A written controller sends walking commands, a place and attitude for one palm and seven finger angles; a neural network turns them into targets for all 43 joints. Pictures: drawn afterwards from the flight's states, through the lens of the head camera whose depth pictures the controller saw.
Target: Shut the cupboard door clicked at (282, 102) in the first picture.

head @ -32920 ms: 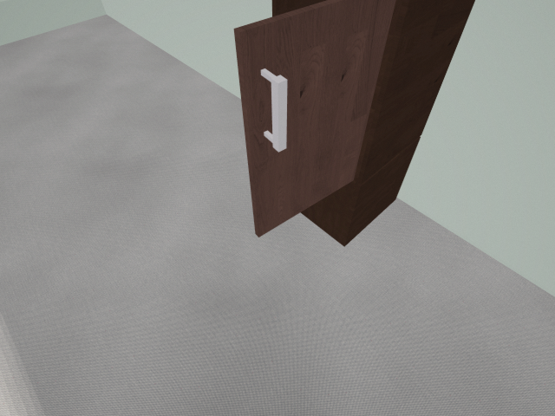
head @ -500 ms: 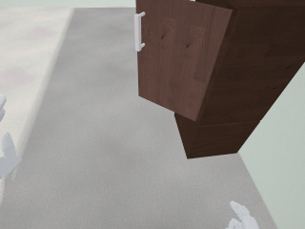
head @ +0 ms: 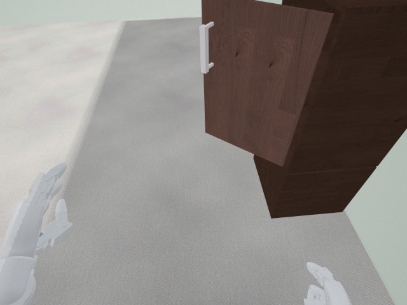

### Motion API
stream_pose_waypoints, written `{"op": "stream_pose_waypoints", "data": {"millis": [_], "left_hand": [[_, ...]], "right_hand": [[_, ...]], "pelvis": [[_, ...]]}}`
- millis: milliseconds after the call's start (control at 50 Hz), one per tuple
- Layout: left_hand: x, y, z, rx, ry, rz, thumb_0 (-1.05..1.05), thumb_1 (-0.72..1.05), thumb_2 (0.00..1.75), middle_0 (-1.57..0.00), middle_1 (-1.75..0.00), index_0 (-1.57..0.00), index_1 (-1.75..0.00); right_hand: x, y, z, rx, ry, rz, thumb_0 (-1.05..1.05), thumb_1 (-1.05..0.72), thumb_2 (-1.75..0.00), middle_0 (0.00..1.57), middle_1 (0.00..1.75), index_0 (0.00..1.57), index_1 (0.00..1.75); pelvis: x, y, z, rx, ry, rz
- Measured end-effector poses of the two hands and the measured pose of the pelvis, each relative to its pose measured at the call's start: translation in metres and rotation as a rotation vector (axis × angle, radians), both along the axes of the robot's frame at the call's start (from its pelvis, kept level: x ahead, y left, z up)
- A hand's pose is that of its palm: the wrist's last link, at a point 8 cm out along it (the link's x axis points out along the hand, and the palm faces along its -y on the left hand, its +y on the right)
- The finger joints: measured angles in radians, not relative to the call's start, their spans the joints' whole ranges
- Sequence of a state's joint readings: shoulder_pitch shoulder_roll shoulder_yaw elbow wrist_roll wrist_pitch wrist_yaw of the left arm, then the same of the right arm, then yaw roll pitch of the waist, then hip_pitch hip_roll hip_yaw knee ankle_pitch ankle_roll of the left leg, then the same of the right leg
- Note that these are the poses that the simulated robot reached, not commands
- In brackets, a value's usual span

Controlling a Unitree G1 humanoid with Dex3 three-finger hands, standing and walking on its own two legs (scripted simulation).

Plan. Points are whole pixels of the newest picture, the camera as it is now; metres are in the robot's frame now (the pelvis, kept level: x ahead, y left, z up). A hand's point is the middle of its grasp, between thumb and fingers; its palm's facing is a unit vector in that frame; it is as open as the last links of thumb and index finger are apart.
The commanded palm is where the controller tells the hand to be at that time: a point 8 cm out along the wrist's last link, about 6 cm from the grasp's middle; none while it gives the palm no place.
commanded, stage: let the arm hang, fingers relaxed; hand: left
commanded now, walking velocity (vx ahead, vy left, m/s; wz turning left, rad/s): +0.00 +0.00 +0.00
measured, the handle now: (207, 48) +0.89 +0.05 +0.10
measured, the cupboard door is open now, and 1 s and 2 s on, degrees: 51 51 51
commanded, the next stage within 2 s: look to check the result in 1.02 s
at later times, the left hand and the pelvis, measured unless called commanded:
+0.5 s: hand out of the picture -0.11 +0.20 -0.16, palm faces +0.04 -0.98 -0.20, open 7.2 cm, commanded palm none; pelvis -0.03 +0.02 +0.01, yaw +1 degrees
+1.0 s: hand out of the picture -0.05 +0.17 -0.17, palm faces +0.04 -0.99 -0.12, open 7.4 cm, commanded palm none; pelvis -0.03 +0.03 +0.01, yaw +0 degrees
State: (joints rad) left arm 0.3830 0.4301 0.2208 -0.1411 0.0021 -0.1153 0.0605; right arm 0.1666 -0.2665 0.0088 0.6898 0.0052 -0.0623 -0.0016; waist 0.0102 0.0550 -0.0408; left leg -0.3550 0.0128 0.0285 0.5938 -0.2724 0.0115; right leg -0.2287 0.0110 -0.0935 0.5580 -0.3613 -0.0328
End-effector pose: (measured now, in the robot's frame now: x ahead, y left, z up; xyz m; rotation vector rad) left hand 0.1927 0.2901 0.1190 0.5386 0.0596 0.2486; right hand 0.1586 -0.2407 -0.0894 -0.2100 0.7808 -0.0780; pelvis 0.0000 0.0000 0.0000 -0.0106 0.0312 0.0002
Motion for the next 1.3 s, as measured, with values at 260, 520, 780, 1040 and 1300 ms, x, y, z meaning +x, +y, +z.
{"op": "stream_pose_waypoints", "data": {"millis": [260, 520, 780, 1040, 1300], "left_hand": [[-0.175, -0.057, -0.261, -0.498, 1.132, 0.245, -0.01, 0.98, 0.9, -0.21, -0.3, -0.2, -0.3], [-0.303, -0.04, -0.248, -0.481, 1.457, 0.419, 0.0, 0.93, 0.9, -0.2, -0.29, -0.2, -0.3], [-0.269, -0.062, -0.257, -0.526, 1.353, 0.336, 0.0, 0.91, 0.9, -0.2, -0.29, -0.2, -0.3], [-0.248, -0.07, -0.259, -0.533, 1.304, 0.296, 0.0, 0.91, 0.9, -0.2, -0.29, -0.2, -0.3], [-0.259, -0.059, -0.254, -0.496, 1.347, 0.346, 0.0, 0.91, 0.9, -0.2, -0.29, -0.2, -0.3]], "right_hand": [[-0.119, -0.001, -0.021, -0.085, 0.424, -0.067, 0.01, -0.91, -0.9, 0.2, 0.3, 0.2, 0.3], [-0.215, 0.046, -0.041, 0.024, 0.693, -0.156, 0.01, -0.91, -0.9, 0.2, 0.3, 0.2, 0.3], [-0.217, 0.075, -0.049, 0.092, 0.651, -0.175, 0.01, -0.91, -0.9, 0.2, 0.3, 0.2, 0.3], [-0.221, 0.061, -0.046, 0.07, 0.642, -0.2, 0.01, -0.91, -0.9, 0.2, 0.3, 0.2, 0.3], [-0.222, 0.054, -0.046, 0.067, 0.674, -0.195, 0.0, -0.91, -0.9, 0.2, 0.3, 0.2, 0.3]], "pelvis": [[-0.021, 0.008, 0.006, -0.001, -0.044, 0.025], [-0.026, 0.022, 0.013, -0.008, -0.058, 0.015], [-0.03, 0.028, 0.012, 0.003, -0.062, -0.002], [-0.03, 0.024, 0.012, 0.004, -0.061, -0.005], [-0.026, 0.019, 0.012, 0.004, -0.06, -0.003]]}}
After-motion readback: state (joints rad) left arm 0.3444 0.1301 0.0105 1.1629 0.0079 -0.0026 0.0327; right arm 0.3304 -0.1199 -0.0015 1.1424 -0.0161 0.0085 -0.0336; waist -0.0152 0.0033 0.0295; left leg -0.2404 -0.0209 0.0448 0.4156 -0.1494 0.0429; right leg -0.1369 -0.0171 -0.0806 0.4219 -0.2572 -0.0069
